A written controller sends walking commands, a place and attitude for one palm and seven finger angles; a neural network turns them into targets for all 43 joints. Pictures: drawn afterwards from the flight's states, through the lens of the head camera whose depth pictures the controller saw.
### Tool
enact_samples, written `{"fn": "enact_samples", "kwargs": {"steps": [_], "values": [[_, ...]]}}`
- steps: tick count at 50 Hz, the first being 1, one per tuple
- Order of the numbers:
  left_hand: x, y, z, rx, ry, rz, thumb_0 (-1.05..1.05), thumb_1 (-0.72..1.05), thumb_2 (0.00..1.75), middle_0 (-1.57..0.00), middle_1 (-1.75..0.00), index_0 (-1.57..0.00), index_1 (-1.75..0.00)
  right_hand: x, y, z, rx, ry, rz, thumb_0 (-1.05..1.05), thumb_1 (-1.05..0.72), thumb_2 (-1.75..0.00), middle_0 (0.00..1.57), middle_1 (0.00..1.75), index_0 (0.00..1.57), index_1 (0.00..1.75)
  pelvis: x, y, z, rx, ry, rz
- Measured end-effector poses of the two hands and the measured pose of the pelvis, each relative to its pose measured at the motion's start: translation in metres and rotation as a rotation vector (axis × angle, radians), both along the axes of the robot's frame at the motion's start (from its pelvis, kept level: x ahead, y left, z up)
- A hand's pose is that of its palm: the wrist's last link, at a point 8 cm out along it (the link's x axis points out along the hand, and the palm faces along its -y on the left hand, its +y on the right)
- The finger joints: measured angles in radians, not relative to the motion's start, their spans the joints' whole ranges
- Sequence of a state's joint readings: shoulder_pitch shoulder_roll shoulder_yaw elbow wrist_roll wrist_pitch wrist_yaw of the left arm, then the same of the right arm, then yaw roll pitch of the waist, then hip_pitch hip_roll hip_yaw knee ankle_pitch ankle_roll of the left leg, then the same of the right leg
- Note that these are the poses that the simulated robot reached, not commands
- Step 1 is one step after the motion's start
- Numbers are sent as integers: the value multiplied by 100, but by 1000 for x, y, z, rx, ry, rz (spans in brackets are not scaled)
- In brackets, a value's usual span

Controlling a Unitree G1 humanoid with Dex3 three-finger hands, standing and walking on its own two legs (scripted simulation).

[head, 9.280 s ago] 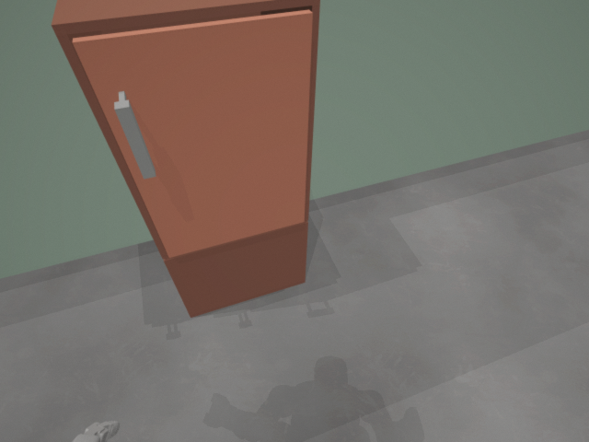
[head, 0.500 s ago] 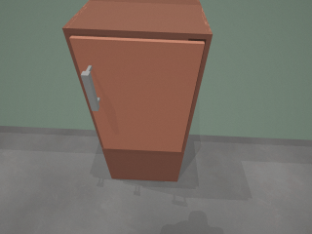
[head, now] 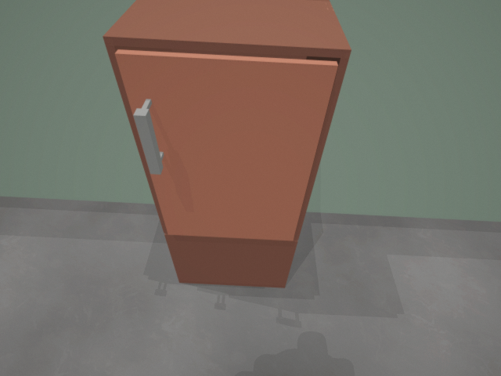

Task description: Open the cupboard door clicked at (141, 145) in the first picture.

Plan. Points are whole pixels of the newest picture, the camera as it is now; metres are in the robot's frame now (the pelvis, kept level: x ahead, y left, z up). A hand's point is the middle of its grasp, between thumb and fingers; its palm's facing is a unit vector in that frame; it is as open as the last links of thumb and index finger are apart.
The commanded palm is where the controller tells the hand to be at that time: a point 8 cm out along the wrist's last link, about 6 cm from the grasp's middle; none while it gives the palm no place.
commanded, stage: raise the hand with hooked fingers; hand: left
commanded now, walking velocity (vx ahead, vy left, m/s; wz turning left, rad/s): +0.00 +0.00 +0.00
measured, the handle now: (152, 137) +0.56 +0.25 +0.05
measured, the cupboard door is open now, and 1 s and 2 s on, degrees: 0 0 0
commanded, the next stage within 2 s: none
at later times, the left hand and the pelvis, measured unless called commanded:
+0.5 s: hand (127, 370) +0.14 +0.19 -0.05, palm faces +0.22 -0.97 -0.07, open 9.2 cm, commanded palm +0.15 +0.24 -0.02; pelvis +0.00 -0.03 -0.08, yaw +4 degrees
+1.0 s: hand (114, 296) +0.23 +0.23 +0.01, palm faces +0.07 -0.99 -0.08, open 12.3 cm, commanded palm +0.20 +0.28 +0.03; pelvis +0.02 -0.02 -0.05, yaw +3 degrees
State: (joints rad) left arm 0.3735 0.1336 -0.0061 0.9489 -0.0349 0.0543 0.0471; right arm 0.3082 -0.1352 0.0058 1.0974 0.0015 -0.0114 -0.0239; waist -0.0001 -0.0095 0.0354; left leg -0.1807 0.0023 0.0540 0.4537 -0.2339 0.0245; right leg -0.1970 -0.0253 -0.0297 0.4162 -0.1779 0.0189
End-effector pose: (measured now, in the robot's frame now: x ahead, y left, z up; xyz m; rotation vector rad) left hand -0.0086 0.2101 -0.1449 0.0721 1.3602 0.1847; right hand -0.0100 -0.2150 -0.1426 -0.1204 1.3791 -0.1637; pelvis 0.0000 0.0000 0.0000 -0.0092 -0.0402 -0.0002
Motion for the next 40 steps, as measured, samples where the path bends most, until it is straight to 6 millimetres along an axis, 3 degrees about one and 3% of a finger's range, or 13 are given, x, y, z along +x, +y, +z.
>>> {"fn": "enact_samples", "kwargs": {"steps": [3, 6, 9, 12, 14, 17, 20, 23, 26, 30, 35, 38, 40], "values": [[51, 29, 42, 129, -349, 68, 4, 95, 89, -20, -31, -21, -30, 24, -10, 7, -57, -208, 12, 1, -92, -90, 21, 30, 20, 30, -1, 1, -4, 10, 1, 7], [112, 40, 97, 178, -708, 73, 4, 92, 88, -20, -33, -21, -32, 61, -21, 15, -85, -418, 30, 2, -92, -90, 20, 30, 20, 30, -3, 4, -9, 10, 11, 31], [168, 28, 146, 151, -1060, -2, 3, 87, 86, -20, -36, -20, -35, 104, -31, 28, -106, -620, 78, 1, -92, -90, 20, 30, 20, 30, -7, 4, -18, 8, 46, 49], [197, 5, 163, 19, -1333, -74, 2, 80, 83, -20, -39, -21, -39, 145, -38, 44, -123, -776, 131, 1, -91, -90, 20, 30, 20, 30, -10, -1, -32, 15, 104, 34], [198, -7, 154, -74, -1416, -136, 1, 75, 82, -20, -42, -21, -41, 168, -42, 55, -134, -847, 174, 1, -91, -90, 20, 30, 20, 30, -11, -5, -43, 16, 128, 26], [180, -12, 120, -133, -1351, -193, 0, 67, 79, -21, -46, -22, -46, 198, -46, 66, -153, -912, 227, 1, -91, -90, 20, 30, 20, 30, -9, -13, -57, 18, 160, 22], [149, 0, 89, -102, -1203, -131, 0, 60, 76, -22, -51, -23, -50, 223, -46, 68, -162, -934, 273, 1, -91, -90, 20, 30, 20, 30, -5, -19, -68, 10, 183, 30], [124, 21, 88, 19, -1159, -45, 1, 52, 73, -23, -55, -24, -54, 242, -37, 59, -147, -928, 319, 1, -91, -90, 20, 30, 20, 30, 0, -23, -75, -11, 205, 49], [121, 36, 115, 146, -1274, -36, 1, 45, 70, -23, -60, -24, -59, 251, -25, 39, -105, -896, 359, 1, -90, -90, 20, 30, 20, 30, 2, -26, -82, -36, 226, 72], [154, 32, 147, 140, -1458, -163, 1, 36, 66, -23, -66, -24, -65, 245, -8, 5, -31, -831, 363, 1, -90, -90, 20, 30, 20, 30, 1, -28, -88, -56, 246, 87], [208, 23, 138, -50, -1302, -314, 0, 24, 61, -24, -73, -25, -72, 213, -7, -14, 20, -721, 240, 1, -90, -90, 21, 30, 20, 30, 5, -29, -80, -39, 259, 68], [219, 32, 136, -87, -1194, -251, 0, 17, 58, -25, -78, -26, -77, 193, -18, -10, -2, -669, 161, 1, -90, -90, 21, 30, 20, 30, 14, -29, -69, -22, 255, 50], [219, 43, 145, -47, -1200, -186, 0, 13, 56, -26, -81, -26, -80, 183, -27, -4, -32, -649, 126, 1, -90, -90, 21, 30, 20, 30, 19, -27, -63, -16, 249, 43]]}}
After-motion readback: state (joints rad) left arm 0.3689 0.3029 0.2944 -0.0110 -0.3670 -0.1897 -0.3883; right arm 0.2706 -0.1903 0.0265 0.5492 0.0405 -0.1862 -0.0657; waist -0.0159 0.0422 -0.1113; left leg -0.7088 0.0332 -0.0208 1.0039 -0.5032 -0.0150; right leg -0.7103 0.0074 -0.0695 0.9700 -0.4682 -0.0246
